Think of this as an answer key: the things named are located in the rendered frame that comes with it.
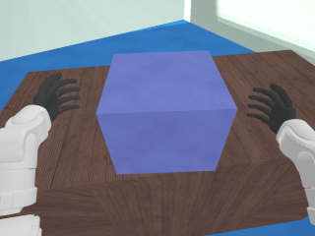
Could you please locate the right robot forearm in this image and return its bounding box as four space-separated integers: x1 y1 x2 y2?
276 119 315 225

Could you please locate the carton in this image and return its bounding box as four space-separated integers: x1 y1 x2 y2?
95 50 238 175

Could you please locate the robot right hand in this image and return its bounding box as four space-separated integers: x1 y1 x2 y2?
246 83 296 134

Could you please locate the robot left hand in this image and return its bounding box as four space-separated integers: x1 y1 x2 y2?
33 72 80 122

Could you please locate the left robot forearm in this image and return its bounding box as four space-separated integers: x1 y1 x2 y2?
0 104 51 216

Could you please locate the pedestal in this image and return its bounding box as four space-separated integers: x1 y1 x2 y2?
0 49 315 236

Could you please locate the robot left upper arm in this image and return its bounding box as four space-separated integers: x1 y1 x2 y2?
0 214 42 236

